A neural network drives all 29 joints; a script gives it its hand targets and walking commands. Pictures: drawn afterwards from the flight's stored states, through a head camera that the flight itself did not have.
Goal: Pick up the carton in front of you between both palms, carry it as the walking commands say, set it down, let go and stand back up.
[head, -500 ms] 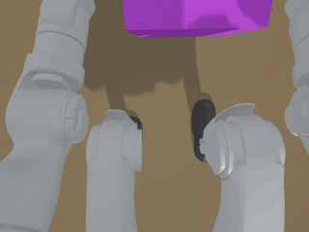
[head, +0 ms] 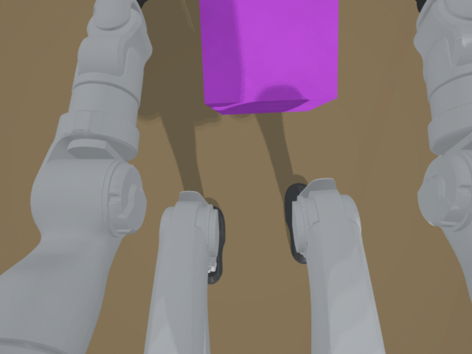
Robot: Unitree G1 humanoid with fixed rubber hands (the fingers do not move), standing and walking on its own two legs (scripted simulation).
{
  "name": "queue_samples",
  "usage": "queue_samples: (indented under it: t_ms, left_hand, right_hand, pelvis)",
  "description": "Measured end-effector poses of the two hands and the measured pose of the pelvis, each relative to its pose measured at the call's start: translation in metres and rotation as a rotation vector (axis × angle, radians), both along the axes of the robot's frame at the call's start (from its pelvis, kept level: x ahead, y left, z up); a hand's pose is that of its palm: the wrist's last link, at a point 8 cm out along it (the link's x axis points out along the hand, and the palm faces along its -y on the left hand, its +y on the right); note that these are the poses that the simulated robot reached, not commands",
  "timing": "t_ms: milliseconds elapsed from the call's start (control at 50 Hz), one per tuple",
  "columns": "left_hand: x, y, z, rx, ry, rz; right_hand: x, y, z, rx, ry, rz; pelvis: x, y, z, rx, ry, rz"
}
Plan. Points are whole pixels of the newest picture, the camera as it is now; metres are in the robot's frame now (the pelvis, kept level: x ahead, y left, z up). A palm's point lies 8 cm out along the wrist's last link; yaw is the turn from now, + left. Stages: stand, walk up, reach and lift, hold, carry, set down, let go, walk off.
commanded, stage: set down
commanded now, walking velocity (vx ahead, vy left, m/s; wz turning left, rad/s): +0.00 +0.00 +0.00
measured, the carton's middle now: (265, 56) +0.55 -0.07 -0.33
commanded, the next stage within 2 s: let go in 0.60 s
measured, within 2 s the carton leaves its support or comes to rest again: neither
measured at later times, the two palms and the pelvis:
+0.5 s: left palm out of the picture +0.58 +0.12 +0.04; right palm out of the picture +0.54 -0.28 +0.04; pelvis +0.02 -0.01 +0.13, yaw -1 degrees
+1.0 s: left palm out of the picture +0.49 +0.15 +0.15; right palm out of the picture +0.45 -0.28 +0.14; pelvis +0.07 -0.01 +0.26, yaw -2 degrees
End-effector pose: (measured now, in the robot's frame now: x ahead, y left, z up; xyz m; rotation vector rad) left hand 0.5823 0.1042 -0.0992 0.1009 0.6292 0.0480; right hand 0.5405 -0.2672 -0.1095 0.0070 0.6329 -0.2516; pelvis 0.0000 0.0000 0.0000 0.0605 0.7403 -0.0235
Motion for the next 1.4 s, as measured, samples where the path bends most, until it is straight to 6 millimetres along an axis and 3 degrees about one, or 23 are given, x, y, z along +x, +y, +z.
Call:
queue_samples:
  t_ms: [260, 560, 760, 920, 1100, 1400]
  left_hand:
    - [0.000, 0.011, 0.069, 0.015, -0.021, 0.002]
    - [-0.003, 0.011, 0.156, 0.007, -0.011, -0.016]
    - [-0.017, 0.019, 0.197, 0.059, 0.029, -0.032]
    - [-0.066, 0.037, 0.227, 0.112, 0.076, -0.039]
    - [-0.124, 0.062, 0.272, 0.103, 0.077, -0.045]
    - [-0.245, 0.109, 0.333, 0.099, 0.124, -0.032]
  right_hand:
    - [0.003, -0.005, 0.072, -0.010, -0.021, 0.012]
    - [-0.005, -0.013, 0.163, -0.009, -0.013, 0.018]
    - [-0.018, -0.012, 0.203, -0.046, 0.041, 0.065]
    - [-0.069, -0.011, 0.229, -0.085, 0.120, 0.137]
    - [-0.125, -0.002, 0.277, -0.087, 0.126, 0.155]
    - [-0.243, 0.018, 0.337, -0.083, 0.164, 0.171]
  pelvis:
    - [0.008, -0.006, 0.064, 0.003, 0.062, -0.004]
    - [0.021, -0.008, 0.149, -0.004, 0.070, -0.008]
    - [0.037, -0.009, 0.202, -0.013, 0.034, -0.015]
    - [0.062, -0.012, 0.242, -0.023, -0.037, -0.014]
    - [0.081, -0.013, 0.273, -0.038, -0.146, -0.014]
    - [0.098, -0.003, 0.311, -0.073, -0.500, -0.018]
